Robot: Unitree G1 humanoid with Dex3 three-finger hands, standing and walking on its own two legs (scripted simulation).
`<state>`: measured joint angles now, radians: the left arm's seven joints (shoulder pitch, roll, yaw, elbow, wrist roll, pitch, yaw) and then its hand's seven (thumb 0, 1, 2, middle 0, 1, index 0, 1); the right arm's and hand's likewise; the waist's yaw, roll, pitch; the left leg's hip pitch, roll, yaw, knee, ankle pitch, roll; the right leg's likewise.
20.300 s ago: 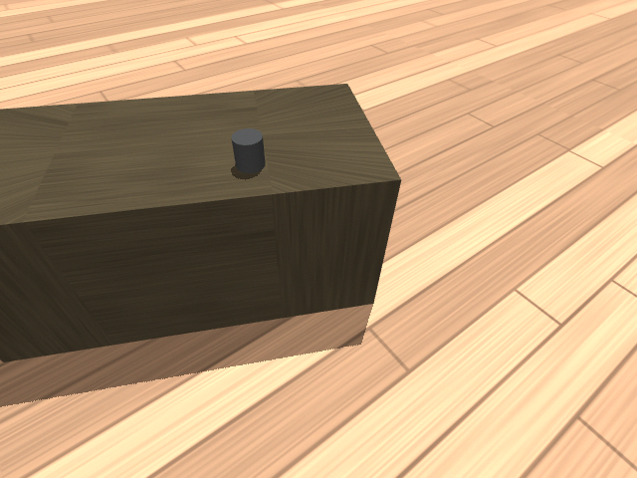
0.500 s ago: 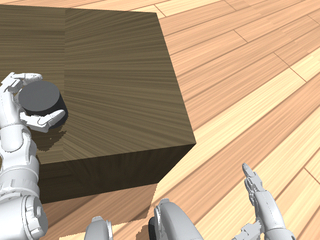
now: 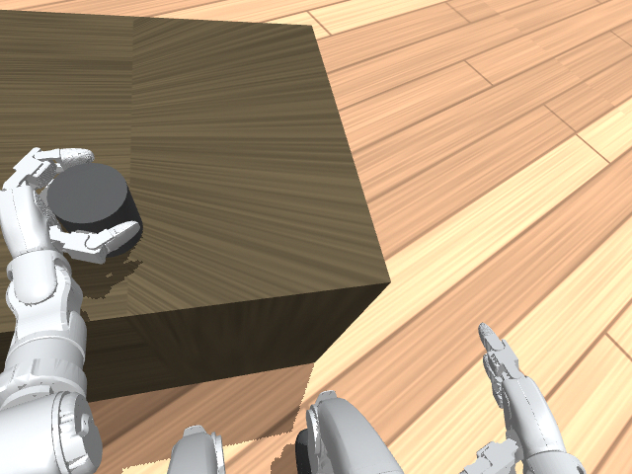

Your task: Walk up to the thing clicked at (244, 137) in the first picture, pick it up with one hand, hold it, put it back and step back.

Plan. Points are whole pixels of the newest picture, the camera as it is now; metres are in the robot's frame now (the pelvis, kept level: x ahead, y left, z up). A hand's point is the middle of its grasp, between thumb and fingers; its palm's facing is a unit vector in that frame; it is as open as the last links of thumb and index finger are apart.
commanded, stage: open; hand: left
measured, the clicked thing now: (99, 212) +0.48 +0.19 -0.01
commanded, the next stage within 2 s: withdraw in 0.24 s
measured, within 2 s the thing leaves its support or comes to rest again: neither
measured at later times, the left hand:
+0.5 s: hand (75, 200) +0.48 +0.21 +0.02, palm faces +0.23 -0.97 +0.00, open 17.1 cm
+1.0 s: hand out of the picture +0.47 +0.28 +0.13, palm faces +0.23 -0.95 -0.20, open 17.7 cm
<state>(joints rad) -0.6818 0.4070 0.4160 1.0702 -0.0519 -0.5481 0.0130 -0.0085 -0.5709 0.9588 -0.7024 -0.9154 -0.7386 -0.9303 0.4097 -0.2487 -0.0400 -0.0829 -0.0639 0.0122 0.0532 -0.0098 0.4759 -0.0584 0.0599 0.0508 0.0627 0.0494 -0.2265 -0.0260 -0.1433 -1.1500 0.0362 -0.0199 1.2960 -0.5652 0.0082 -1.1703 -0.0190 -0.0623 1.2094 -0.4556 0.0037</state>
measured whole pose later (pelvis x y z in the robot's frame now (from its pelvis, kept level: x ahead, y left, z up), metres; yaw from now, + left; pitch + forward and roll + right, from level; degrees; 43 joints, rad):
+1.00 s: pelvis +0.02 +0.00 +0.06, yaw +0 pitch +16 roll -2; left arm -0.65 0.55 0.36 0.97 -0.03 -0.17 -0.10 -0.01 -0.61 0.03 -0.06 -0.04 -0.07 -0.04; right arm 0.41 -0.24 0.00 0.12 0.03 0.06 -0.02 -0.01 0.52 -0.06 0.06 0.05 0.06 0.05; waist -0.10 0.00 -0.13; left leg -0.78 0.03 0.01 0.99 -0.48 0.01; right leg -0.81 -0.01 -0.04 0.92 -0.38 0.01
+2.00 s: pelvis +0.02 -0.02 +0.08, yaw +2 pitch +4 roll -1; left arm 0.40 0.20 -0.02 0.19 -0.03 0.11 0.13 -0.01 -0.60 0.00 -0.04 -0.04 -0.04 -0.04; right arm 0.26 -0.20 0.03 0.53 0.03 -0.01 -0.14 0.01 -0.82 -0.85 0.20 0.29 0.20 0.29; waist 0.00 0.01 -0.03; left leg -0.48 0.03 -0.02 0.83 -0.43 -0.02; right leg -0.52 -0.02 -0.07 0.80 -0.36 -0.01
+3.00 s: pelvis +0.03 -0.02 +0.12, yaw +3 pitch -4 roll +0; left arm 0.16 0.34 -0.02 1.10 0.02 -0.01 0.01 0.00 -0.59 0.02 -0.05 -0.05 -0.05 -0.05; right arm 0.17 -0.33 0.00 1.08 -0.03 0.01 0.00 0.01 -0.90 -0.90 0.20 0.30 0.21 0.30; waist 0.01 0.02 0.02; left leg -0.10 0.00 -0.01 0.39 -0.22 -0.01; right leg -0.15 -0.03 -0.07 0.40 -0.18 0.00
